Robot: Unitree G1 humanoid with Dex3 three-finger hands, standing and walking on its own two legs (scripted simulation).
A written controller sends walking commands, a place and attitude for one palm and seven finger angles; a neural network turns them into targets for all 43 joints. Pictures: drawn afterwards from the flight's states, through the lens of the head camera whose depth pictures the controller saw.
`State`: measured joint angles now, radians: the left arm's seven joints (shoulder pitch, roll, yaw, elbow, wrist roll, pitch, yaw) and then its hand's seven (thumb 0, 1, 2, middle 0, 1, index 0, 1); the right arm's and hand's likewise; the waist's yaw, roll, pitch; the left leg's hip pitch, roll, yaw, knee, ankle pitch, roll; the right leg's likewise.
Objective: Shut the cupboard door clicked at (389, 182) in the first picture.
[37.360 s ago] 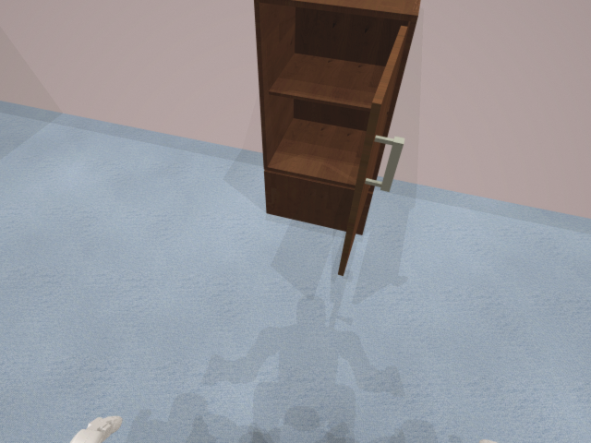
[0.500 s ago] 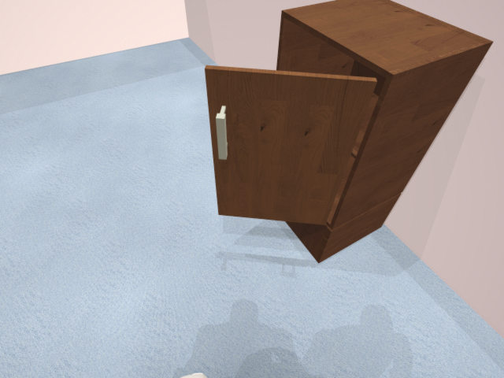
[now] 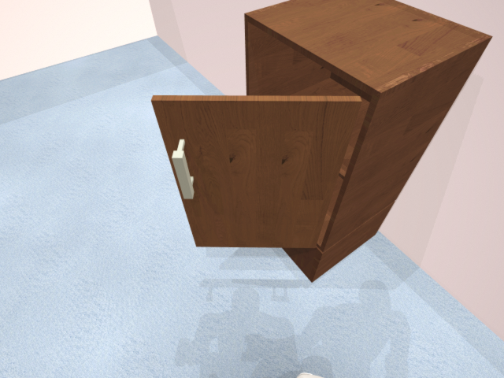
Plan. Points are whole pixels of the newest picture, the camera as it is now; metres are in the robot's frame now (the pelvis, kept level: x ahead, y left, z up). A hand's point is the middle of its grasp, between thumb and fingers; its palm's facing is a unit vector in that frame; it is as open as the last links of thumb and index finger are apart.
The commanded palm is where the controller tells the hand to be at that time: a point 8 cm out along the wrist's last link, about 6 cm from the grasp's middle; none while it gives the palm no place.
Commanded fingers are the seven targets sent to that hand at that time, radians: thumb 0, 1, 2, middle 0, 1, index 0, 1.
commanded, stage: take the last steps up to it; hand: left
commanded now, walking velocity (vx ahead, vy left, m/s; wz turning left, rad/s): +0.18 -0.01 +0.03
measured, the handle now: (185, 169) +0.55 +0.17 -0.05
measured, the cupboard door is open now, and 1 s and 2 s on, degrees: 54 54 54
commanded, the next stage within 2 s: come to a stop and stand still in 0.06 s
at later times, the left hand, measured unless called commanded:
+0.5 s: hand out of the picture +0.12 +0.15 -0.18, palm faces +0.10 -0.98 -0.19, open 7.4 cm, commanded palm none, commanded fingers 0.00 0.90 0.90 -0.20 -0.30 -0.20 -0.30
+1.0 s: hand out of the picture +0.11 +0.15 -0.18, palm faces +0.04 -0.97 -0.25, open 7.4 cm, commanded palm none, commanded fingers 0.00 0.90 0.90 -0.20 -0.30 -0.20 -0.30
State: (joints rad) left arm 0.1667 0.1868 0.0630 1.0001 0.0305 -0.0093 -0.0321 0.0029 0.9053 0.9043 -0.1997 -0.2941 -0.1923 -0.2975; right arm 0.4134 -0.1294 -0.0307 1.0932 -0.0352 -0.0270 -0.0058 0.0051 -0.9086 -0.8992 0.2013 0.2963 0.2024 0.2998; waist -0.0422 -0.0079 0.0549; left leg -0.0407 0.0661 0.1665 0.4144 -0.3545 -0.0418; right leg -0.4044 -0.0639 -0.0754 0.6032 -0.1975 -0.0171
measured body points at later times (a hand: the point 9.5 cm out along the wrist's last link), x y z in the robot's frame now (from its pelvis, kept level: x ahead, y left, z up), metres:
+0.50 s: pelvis +0.11 -0.02 +0.00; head +0.15 -0.01 +0.44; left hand +0.12 +0.20 -0.17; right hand +0.23 -0.24 -0.15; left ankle +0.16 +0.09 -0.73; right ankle +0.07 -0.11 -0.71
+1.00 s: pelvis +0.05 -0.04 -0.02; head +0.03 -0.05 +0.43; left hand +0.11 +0.20 -0.16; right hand +0.09 -0.29 -0.16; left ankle +0.11 +0.03 -0.73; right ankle +0.06 -0.17 -0.71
